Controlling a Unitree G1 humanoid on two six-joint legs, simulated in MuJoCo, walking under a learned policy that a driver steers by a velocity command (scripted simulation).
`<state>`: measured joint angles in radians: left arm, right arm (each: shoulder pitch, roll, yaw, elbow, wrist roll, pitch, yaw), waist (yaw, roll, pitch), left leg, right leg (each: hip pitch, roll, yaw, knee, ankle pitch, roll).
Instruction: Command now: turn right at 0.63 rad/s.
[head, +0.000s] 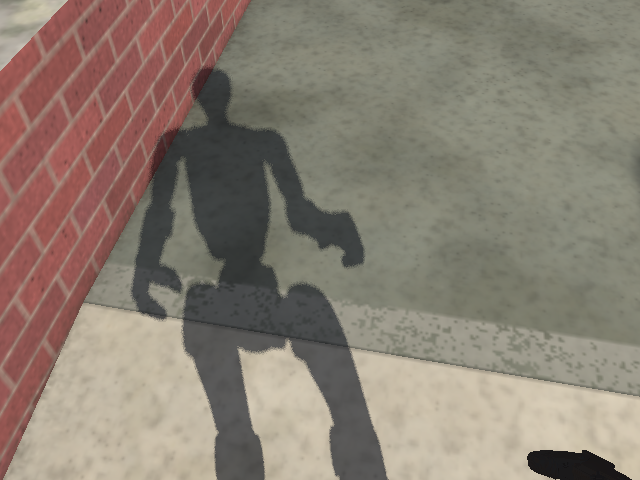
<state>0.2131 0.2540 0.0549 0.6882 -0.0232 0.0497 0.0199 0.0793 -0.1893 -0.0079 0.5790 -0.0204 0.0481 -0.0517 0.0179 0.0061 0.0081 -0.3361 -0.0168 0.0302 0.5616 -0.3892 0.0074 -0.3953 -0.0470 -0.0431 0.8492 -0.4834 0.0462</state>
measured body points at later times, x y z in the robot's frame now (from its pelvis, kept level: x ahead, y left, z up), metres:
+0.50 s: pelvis +0.00 -0.03 +0.01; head +0.01 -0.05 +0.45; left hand +0.27 +0.13 -0.06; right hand +0.08 -0.33 -0.09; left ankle +0.07 +0.10 -0.70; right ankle -0.02 -0.12 -0.73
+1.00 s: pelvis -0.03 -0.05 +0.01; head +0.00 -0.07 +0.45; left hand +0.08 +0.23 -0.08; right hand +0.16 -0.33 -0.09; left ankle -0.01 +0.09 -0.64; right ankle -0.02 -0.15 -0.73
